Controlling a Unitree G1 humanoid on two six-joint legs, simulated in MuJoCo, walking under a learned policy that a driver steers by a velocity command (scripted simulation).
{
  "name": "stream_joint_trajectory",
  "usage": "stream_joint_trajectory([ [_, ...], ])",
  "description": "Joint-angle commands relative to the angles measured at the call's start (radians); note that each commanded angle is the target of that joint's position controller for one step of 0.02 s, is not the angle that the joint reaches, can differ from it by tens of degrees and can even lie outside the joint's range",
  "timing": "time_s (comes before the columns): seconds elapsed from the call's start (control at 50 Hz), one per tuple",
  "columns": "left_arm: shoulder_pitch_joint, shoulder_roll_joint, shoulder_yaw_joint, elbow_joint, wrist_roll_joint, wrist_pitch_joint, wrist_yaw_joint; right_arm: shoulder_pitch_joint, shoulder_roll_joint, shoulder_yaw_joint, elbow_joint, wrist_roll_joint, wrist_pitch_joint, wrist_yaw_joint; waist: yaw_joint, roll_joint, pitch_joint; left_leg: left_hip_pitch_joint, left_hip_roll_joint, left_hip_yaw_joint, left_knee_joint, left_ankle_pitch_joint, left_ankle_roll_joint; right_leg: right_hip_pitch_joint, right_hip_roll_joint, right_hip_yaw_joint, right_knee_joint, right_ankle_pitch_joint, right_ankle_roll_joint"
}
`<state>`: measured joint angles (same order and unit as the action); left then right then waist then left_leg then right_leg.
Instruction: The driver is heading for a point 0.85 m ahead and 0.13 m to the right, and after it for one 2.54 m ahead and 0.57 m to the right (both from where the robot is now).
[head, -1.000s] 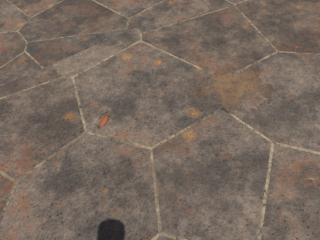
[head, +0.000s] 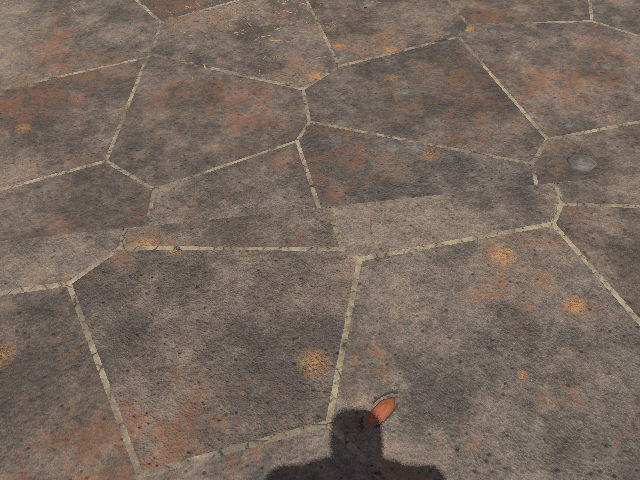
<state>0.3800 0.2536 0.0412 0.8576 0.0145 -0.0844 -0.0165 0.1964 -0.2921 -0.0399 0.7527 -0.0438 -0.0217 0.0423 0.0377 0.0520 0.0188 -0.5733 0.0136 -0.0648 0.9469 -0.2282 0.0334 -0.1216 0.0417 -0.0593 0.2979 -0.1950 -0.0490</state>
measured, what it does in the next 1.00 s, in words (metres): walks ahead: left foot, then right foot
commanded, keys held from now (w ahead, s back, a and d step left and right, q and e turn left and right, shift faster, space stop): w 1.00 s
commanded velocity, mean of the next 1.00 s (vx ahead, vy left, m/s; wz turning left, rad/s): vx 0.50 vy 0.00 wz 0.04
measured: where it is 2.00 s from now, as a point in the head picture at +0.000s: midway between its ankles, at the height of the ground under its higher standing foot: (343, 342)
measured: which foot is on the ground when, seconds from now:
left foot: up 0.00-0.18, down 0.20-0.76, up 0.78-1.00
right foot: down 0.00-0.22, up 0.24-0.72, down 0.74-1.00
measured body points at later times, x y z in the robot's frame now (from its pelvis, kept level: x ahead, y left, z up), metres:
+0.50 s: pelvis +0.25 +0.05 +0.00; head +0.27 +0.07 +0.45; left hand +0.37 +0.31 -0.13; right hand +0.26 -0.21 -0.13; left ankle +0.21 +0.12 -0.75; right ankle +0.34 -0.10 -0.68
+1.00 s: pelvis +0.53 +0.00 +0.00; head +0.54 -0.01 +0.45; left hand +0.53 +0.26 -0.14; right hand +0.61 -0.25 -0.14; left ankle +0.57 +0.16 -0.67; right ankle +0.52 -0.06 -0.75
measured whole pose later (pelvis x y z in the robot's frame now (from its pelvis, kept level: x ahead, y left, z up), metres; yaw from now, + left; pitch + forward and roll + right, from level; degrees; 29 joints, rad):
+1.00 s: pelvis +0.53 +0.00 +0.00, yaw +0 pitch -1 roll +0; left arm 0.36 0.23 0.05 0.97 0.01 -0.08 -0.01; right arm 0.22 -0.25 -0.04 0.92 -0.04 -0.04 0.02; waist 0.01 0.03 0.04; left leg -0.55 0.09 -0.01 1.02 -0.22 0.04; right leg -0.11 0.07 -0.10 0.29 -0.17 -0.10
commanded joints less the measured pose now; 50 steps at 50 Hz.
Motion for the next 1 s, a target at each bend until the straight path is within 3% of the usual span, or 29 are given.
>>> stream_joint_trajectory([
  [0.02, -0.026, 0.118, 0.024, -0.042, -0.006, -0.016, -0.004, -0.078, -0.017, 0.012, -0.078, 0.003, -0.013, 0.012, -0.018, -0.145, 0.028, -0.005, 0.042, 0.064, -0.164, 0.118, -0.018, -0.029, -0.220, 0.143, -0.168, 0.222, -0.137],
  [0.06, 0.010, 0.134, 0.028, -0.021, -0.007, -0.013, -0.006, -0.143, -0.011, 0.021, -0.093, 0.009, -0.016, 0.014, 0.002, -0.146, 0.031, 0.051, 0.035, 0.099, -0.266, 0.145, -0.016, -0.026, -0.217, 0.117, -0.155, 0.260, -0.125],
  [0.14, 0.058, 0.166, 0.035, 0.014, -0.002, -0.001, -0.001, -0.179, -0.039, 0.016, -0.106, 0.011, -0.022, 0.000, 0.005, -0.145, 0.034, 0.114, 0.014, 0.124, -0.364, 0.089, 0.020, 0.056, -0.272, 0.134, -0.091, 0.350, -0.111],
  [0.18, 0.050, 0.172, 0.035, 0.026, -0.005, 0.009, 0.003, -0.079, -0.049, 0.006, -0.073, 0.001, -0.031, -0.011, -0.051, -0.125, -0.006, 0.269, -0.028, 0.144, -0.455, 0.062, 0.052, 0.073, -0.256, 0.101, 0.057, 0.527, -0.088],
  [0.2, 0.062, 0.150, 0.026, 0.031, -0.006, 0.011, 0.005, 0.060, -0.079, -0.009, -0.021, -0.011, -0.042, -0.020, -0.102, -0.081, -0.087, 0.460, -0.033, 0.129, -0.490, 0.057, 0.078, 0.025, -0.208, 0.057, 0.239, 0.560, -0.068],
  [0.22, 0.038, 0.111, 0.012, -0.008, -0.007, 0.009, 0.005, 0.247, -0.151, -0.030, 0.010, -0.030, -0.049, -0.034, -0.183, 0.024, -0.217, 0.693, 0.178, -0.102, -0.525, -0.063, 0.135, -0.137, -0.159, 0.011, 0.523, 0.308, -0.041],
  [0.24, 0.125, 0.026, -0.005, -0.040, -0.021, 0.010, 0.003, 0.281, -0.253, -0.055, 0.020, -0.019, -0.040, -0.042, -0.137, 0.260, -0.289, 0.874, 0.419, -0.548, -0.654, -0.132, 0.245, -0.461, 0.010, -0.028, 0.828, -0.308, -0.007],
  [0.26, 0.061, 0.140, 0.024, -0.022, 0.009, 0.022, 0.014, 0.240, -0.194, -0.048, 0.019, 0.021, -0.032, -0.041, -0.139, 0.095, -0.203, 0.795, 0.384, -0.553, -0.674, -0.134, 0.241, -0.550, -0.035, 0.086, 0.910, -0.310, -0.021],
  [0.28, 0.006, 0.130, 0.026, -0.036, 0.005, 0.019, 0.007, 0.162, -0.136, -0.031, 0.015, 0.025, -0.034, -0.038, -0.102, 0.050, -0.093, 0.693, 0.335, -0.408, -0.678, -0.059, 0.222, -0.565, -0.078, 0.102, 0.899, -0.223, -0.030],
  [0.3, -0.017, 0.105, 0.018, -0.036, -0.001, 0.016, 0.001, 0.118, -0.090, -0.020, 0.016, 0.023, -0.041, -0.034, -0.076, 0.021, -0.047, 0.599, 0.286, -0.307, -0.708, 0.053, 0.199, -0.529, -0.107, 0.098, 0.850, -0.163, -0.026],
  [0.34, 0.000, 0.084, 0.015, -0.016, 0.015, 0.037, -0.008, 0.082, -0.050, -0.008, 0.028, 0.026, -0.053, -0.036, -0.029, 0.040, -0.017, 0.494, 0.212, -0.177, -0.755, 0.163, 0.158, -0.445, -0.134, 0.085, 0.785, -0.119, -0.005],
  [0.4, -0.032, 0.065, 0.014, -0.018, 0.022, 0.056, -0.021, 0.128, -0.065, -0.014, 0.066, 0.036, -0.072, -0.037, -0.014, 0.020, -0.007, 0.476, 0.194, -0.111, -0.797, 0.271, 0.175, -0.454, -0.134, 0.064, 0.752, -0.057, 0.020],
  [0.5, -0.233, 0.050, 0.006, -0.076, 0.020, 0.058, -0.026, 0.203, -0.061, -0.015, 0.124, 0.039, -0.070, -0.036, -0.048, 0.002, 0.056, 0.507, 0.166, -0.033, -0.840, 0.309, 0.176, -0.556, -0.153, 0.036, 0.563, 0.106, 0.051],
  [0.56, -0.334, 0.036, -0.006, -0.105, 0.015, 0.054, -0.025, 0.251, -0.069, -0.017, 0.157, 0.036, -0.071, -0.036, -0.074, 0.006, 0.069, 0.533, 0.161, 0.002, -0.832, 0.378, 0.167, -0.524, -0.131, 0.008, 0.426, 0.174, 0.043],
  [0.64, -0.416, 0.051, -0.007, -0.136, 0.013, 0.047, -0.021, 0.299, -0.080, -0.018, 0.201, 0.027, -0.067, -0.045, -0.090, 0.009, 0.088, 0.632, 0.197, 0.006, -0.795, 0.461, 0.159, -0.504, -0.105, -0.007, 0.320, 0.154, 0.003],
  [0.7, -0.354, 0.068, 0.002, -0.124, 0.014, 0.037, -0.010, 0.270, -0.099, -0.022, 0.218, 0.022, -0.063, -0.054, -0.044, 0.017, 0.057, 0.678, 0.209, 0.029, -0.675, 0.727, 0.134, -0.370, -0.054, -0.030, 0.260, 0.050, -0.046],
  [0.72, -0.253, 0.082, 0.012, -0.091, 0.016, 0.031, -0.002, 0.257, -0.108, -0.024, 0.222, 0.021, -0.060, -0.055, 0.001, 0.017, 0.003, 0.674, 0.194, 0.046, -0.552, 0.849, 0.120, -0.243, -0.019, -0.044, 0.230, 0.028, -0.067],
  [0.74, -0.080, 0.105, 0.025, -0.031, 0.025, 0.020, 0.008, 0.245, -0.103, -0.021, 0.222, 0.024, -0.057, -0.054, 0.073, -0.013, -0.091, 0.605, 0.151, 0.084, -0.353, 0.826, 0.100, -0.024, -0.011, -0.042, 0.179, 0.063, -0.095],
  [0.76, 0.106, 0.186, 0.048, 0.007, 0.048, 0.013, 0.021, 0.248, -0.067, -0.008, 0.192, 0.031, -0.059, -0.054, 0.131, -0.104, -0.219, 0.398, 0.098, 0.120, -0.053, 0.498, 0.080, 0.244, -0.220, 0.186, 0.166, -0.019, -0.148],
  [0.78, 0.134, 0.281, 0.073, 0.019, 0.045, 0.020, 0.019, 0.373, 0.032, 0.007, 0.185, 0.058, -0.059, -0.043, 0.065, -0.341, -0.321, 0.050, -0.109, 0.125, 0.295, -0.266, 0.040, 0.465, -0.481, 0.692, 0.035, -0.077, -0.286],
  [0.8, 0.045, 0.218, 0.062, 0.008, 0.003, 0.029, 0.011, 0.288, -0.072, -0.019, 0.192, 0.028, -0.054, -0.048, 0.052, -0.162, -0.235, -0.036, -0.057, -0.018, 0.358, -0.260, 0.060, 0.370, -0.428, 0.704, -0.020, -0.135, -0.256],
  [0.82, -0.060, 0.158, 0.046, -0.006, -0.005, 0.029, 0.009, 0.219, -0.068, -0.023, 0.169, 0.030, -0.059, -0.043, 0.011, -0.123, -0.092, -0.057, -0.007, -0.009, 0.332, -0.163, 0.065, 0.224, -0.397, 0.536, -0.038, -0.116, -0.228],
  [0.84, -0.108, 0.102, 0.032, -0.007, 0.000, 0.022, 0.005, 0.183, -0.048, -0.017, 0.165, 0.031, -0.062, -0.039, -0.011, -0.081, -0.031, -0.027, 0.028, 0.001, 0.277, -0.100, 0.063, 0.115, -0.352, 0.434, -0.075, -0.018, -0.204],
  [0.88, -0.125, 0.059, 0.019, 0.016, -0.003, 0.010, 0.009, 0.198, -0.016, -0.013, 0.176, 0.010, -0.039, -0.031, -0.059, -0.114, 0.003, 0.067, 0.065, 0.015, 0.193, -0.063, 0.042, -0.010, -0.278, 0.288, -0.117, 0.101, -0.158],
  [0.94, -0.057, 0.078, 0.024, 0.056, -0.007, -0.011, 0.010, 0.164, 0.008, -0.010, 0.170, 0.005, -0.017, -0.017, -0.070, -0.105, 0.013, 0.056, 0.076, 0.045, 0.139, -0.021, 0.016, -0.035, -0.257, 0.216, -0.157, 0.189, -0.171],
  [1.0, -0.001, 0.080, 0.023, 0.085, -0.009, -0.012, 0.011, 0.028, 0.007, -0.008, 0.128, 0.007, -0.009, -0.013, -0.048, -0.101, 0.061, -0.055, 0.103, 0.069, 0.022, 0.086, -0.010, -0.005, -0.238, 0.171, -0.197, 0.196, -0.170],
])
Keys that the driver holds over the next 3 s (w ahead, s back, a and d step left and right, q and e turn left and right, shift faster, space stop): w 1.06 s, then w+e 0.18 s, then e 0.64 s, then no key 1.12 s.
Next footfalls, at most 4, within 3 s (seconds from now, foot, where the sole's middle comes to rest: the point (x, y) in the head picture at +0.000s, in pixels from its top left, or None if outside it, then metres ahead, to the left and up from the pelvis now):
0.20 left None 0.25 0.12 -0.78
0.74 right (388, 449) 0.56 -0.06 -0.78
1.30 left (308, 329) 0.85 0.12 -0.78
1.78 right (396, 339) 0.83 -0.09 -0.78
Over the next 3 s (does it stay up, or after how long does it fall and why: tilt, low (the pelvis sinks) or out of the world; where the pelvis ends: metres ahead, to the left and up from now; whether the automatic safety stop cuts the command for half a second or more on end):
stays up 0.82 0.03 0.00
